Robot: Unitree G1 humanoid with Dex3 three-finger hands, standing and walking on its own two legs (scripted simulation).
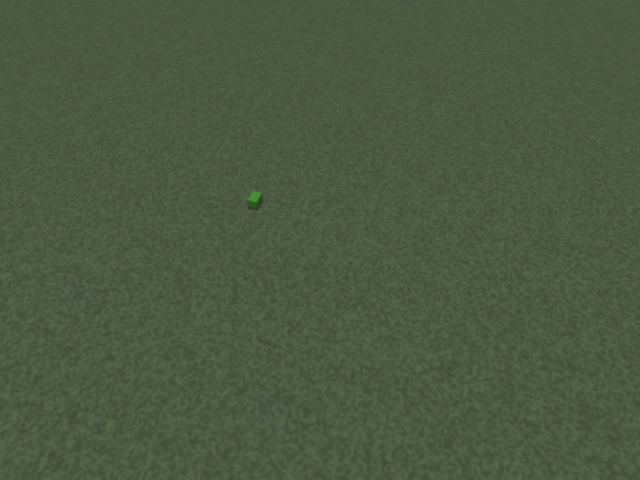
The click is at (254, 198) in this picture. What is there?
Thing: small brick
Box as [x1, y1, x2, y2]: [247, 191, 262, 207]
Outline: 253,191 247,200 248,205 257,207 262,197 261,193
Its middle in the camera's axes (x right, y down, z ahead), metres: -0.28 -0.17 +1.78
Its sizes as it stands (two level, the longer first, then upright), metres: 0.062 0.045 0.035
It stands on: the floor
